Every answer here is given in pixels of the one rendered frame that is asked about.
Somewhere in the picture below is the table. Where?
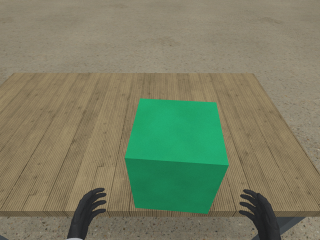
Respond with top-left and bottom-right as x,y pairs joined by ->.
0,72 -> 320,240

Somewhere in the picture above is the robot right hand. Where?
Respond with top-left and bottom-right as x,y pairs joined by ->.
239,189 -> 282,240

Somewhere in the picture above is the carton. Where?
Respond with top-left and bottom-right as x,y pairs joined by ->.
125,98 -> 229,214

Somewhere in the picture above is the robot left hand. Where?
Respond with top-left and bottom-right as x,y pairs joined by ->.
67,187 -> 107,240

